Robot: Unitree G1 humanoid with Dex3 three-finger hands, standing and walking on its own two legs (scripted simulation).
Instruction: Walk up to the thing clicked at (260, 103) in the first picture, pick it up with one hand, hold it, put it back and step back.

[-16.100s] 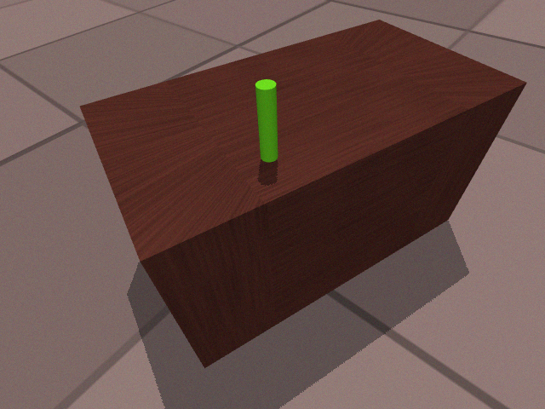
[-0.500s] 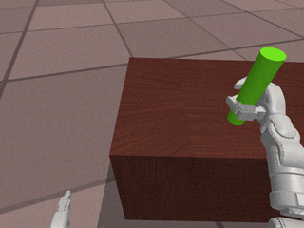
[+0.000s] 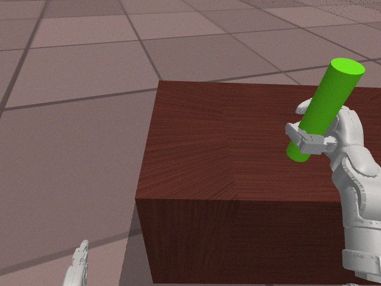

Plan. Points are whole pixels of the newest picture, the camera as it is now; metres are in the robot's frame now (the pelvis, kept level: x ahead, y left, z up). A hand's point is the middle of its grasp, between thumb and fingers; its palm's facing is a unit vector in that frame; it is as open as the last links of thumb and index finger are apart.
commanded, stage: hold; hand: right
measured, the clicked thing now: (317, 117) +0.35 -0.19 +0.24
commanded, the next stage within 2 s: none
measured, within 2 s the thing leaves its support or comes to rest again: neither
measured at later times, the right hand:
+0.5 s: hand (309, 123) +0.35 -0.18 +0.23, palm faces +0.10 +0.99 -0.03, open 6.6 cm
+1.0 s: hand (314, 128) +0.34 -0.18 +0.23, palm faces +0.10 +0.99 -0.03, open 6.6 cm
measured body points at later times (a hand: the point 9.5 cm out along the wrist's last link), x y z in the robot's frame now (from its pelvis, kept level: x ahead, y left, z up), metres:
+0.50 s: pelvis +0.01 +0.00 +0.00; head -0.02 +0.03 +0.45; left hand +0.18 +0.26 -0.07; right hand +0.34 -0.23 +0.24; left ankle +0.03 +0.14 -0.73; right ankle +0.01 -0.14 -0.73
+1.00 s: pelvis +0.01 +0.00 +0.00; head -0.03 +0.03 +0.45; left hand +0.18 +0.26 -0.06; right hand +0.33 -0.24 +0.23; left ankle +0.03 +0.14 -0.73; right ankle +0.01 -0.14 -0.73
